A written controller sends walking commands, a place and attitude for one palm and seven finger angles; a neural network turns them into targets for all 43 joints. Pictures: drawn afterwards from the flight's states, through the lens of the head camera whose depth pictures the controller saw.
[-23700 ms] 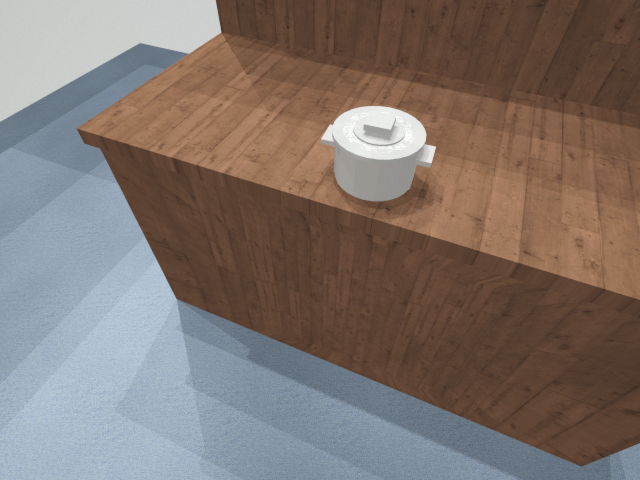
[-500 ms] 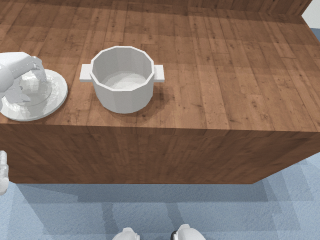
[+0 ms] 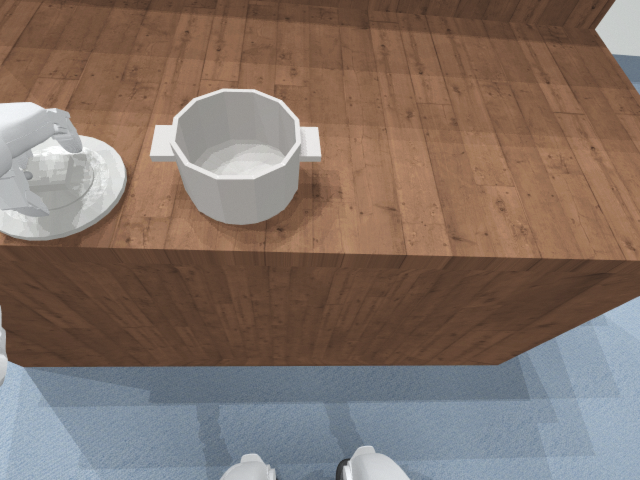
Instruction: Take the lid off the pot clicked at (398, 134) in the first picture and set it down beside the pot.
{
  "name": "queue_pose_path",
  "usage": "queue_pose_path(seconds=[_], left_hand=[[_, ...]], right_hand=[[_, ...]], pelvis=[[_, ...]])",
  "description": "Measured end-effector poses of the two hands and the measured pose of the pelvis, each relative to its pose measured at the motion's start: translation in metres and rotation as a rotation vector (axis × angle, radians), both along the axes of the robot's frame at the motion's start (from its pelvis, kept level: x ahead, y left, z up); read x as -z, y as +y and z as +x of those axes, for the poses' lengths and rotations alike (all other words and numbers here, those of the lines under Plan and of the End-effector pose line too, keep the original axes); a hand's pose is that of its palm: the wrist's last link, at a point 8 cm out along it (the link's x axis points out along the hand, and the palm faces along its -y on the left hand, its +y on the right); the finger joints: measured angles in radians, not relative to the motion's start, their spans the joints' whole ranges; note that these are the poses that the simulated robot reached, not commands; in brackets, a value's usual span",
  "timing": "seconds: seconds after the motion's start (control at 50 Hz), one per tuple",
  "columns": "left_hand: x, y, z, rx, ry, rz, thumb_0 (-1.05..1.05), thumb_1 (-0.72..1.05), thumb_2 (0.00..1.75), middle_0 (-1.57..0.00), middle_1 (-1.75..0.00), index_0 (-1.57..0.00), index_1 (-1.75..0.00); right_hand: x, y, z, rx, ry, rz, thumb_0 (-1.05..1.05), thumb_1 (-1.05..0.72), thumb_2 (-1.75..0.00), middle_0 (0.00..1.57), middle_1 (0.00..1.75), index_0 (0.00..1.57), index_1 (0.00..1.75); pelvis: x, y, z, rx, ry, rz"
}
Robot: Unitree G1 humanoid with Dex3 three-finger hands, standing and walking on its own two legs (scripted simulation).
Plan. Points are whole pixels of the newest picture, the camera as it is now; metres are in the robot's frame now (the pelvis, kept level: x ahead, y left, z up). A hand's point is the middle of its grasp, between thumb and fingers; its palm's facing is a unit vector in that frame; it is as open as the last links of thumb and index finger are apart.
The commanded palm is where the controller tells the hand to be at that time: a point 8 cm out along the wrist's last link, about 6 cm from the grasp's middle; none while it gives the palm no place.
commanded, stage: raise the empty hand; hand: left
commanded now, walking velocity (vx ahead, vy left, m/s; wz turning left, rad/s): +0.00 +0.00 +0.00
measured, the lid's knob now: (48, 173) +0.49 +0.33 +0.05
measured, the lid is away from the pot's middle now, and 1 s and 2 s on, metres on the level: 0.24 0.24 0.24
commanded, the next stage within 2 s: draw the hand back to the body in 1.32 s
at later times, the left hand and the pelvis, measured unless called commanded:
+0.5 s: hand (9, 162) +0.47 +0.34 +0.09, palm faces -0.42 -0.09 -0.90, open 11.1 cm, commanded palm +0.48 +0.33 +0.17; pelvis +0.02 +0.01 +0.01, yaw +0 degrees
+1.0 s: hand out of the picture +0.47 +0.33 +0.15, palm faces -0.34 -0.04 -0.94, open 11.1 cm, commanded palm +0.47 +0.32 +0.22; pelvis +0.02 +0.02 +0.02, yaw +2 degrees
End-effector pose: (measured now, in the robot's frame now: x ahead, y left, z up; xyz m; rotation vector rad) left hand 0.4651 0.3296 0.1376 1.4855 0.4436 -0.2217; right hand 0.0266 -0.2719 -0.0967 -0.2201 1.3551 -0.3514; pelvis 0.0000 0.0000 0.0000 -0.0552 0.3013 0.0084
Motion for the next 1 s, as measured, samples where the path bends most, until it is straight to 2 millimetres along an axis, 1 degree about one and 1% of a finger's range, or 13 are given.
queue_pose_path(seconds=[0.1, 0.18, 0.3, 0.4, 0.52, 0.6, 0.72, 0.82, 0.92, 1.0], left_hand=[[0.001, 0.001, 0.002, -0.003, 0.007, 0.015, 0.0, -0.07, 0.78, -0.55, -0.93, -0.42, -0.75], [0.002, 0.005, 0.002, -0.019, 0.022, 0.022, 0.0, -0.07, 0.78, -0.51, -0.88, -0.42, -0.75], [0.0, 0.011, 0.004, -0.027, 0.039, 0.0, 0.0, -0.07, 0.78, -0.46, -0.81, -0.41, -0.75], [-0.006, 0.013, 0.005, -0.004, 0.028, 0.003, 0.0, -0.07, 0.79, -0.44, -0.77, -0.42, -0.75], [-0.017, 0.014, 0.007, 0.01, 0.003, -0.006, 0.0, -0.07, 0.79, -0.42, -0.75, -0.42, -0.74], [-0.029, 0.012, 0.008, 0.018, -0.026, 0.002, 0.0, -0.07, 0.79, -0.42, -0.75, -0.42, -0.74], [-0.038, 0.008, 0.007, 0.018, -0.031, 0.01, 0.0, -0.07, 0.79, -0.42, -0.74, -0.42, -0.74], [-0.054, 0.003, 0.006, 0.026, -0.069, 0.009, 0.0, -0.07, 0.79, -0.42, -0.74, -0.42, -0.74], [-0.059, 0.004, 0.007, -0.006, -0.051, 0.028, 0.0, -0.07, 0.79, -0.42, -0.74, -0.42, -0.74], [-0.072, -0.003, 0.008, 0.024, -0.08, 0.037, 0.0, -0.07, 0.79, -0.42, -0.74, -0.42, -0.74]], right_hand=[[0.0, -0.001, -0.002, 0.004, 0.003, -0.005, 0.0, -0.9, -0.9, 0.2, 0.3, 0.2, 0.3], [0.0, 0.001, -0.005, 0.016, 0.018, -0.006, 0.0, -0.9, -0.9, 0.2, 0.3, 0.2, 0.3], [-0.004, 0.006, -0.009, 0.033, 0.043, -0.012, 0.0, -0.9, -0.9, 0.2, 0.3, 0.2, 0.3], [-0.008, 0.011, -0.006, 0.04, 0.047, -0.011, 0.0, -0.9, -0.9, 0.2, 0.3, 0.2, 0.3], [-0.01, 0.017, 0.007, 0.031, 0.027, 0.002, 0.0, -0.9, -0.9, 0.2, 0.3, 0.2, 0.3], [-0.01, 0.023, 0.02, 0.014, 0.002, 0.022, 0.0, -0.9, -0.9, 0.2, 0.3, 0.2, 0.3], [-0.01, 0.031, 0.041, -0.015, -0.04, 0.051, 0.0, -0.9, -0.9, 0.2, 0.3, 0.2, 0.3], [-0.012, 0.037, 0.056, -0.039, -0.08, 0.067, 0.0, -0.9, -0.9, 0.2, 0.3, 0.2, 0.3], [-0.014, 0.038, 0.063, -0.056, -0.101, 0.073, 0.0, -0.9, -0.9, 0.2, 0.3, 0.2, 0.3], [-0.016, 0.036, 0.065, -0.065, -0.106, 0.069, 0.0, -0.9, -0.9, 0.2, 0.3, 0.2, 0.3]], pelvis=[[0.001, 0.001, -0.001, 0.001, 0.004, -0.001], [0.0, 0.003, 0.0, 0.003, 0.003, -0.003], [-0.004, 0.005, 0.006, -0.001, -0.004, -0.008], [-0.008, 0.009, 0.012, -0.006, -0.013, -0.016], [-0.013, 0.015, 0.018, -0.011, -0.028, -0.019], [-0.015, 0.019, 0.02, -0.016, -0.038, -0.02], [-0.018, 0.023, 0.022, -0.02, -0.057, -0.015], [-0.021, 0.024, 0.023, -0.028, -0.073, -0.012], [-0.023, 0.023, 0.022, -0.03, -0.083, -0.007], [-0.025, 0.023, 0.023, -0.038, -0.091, -0.006]])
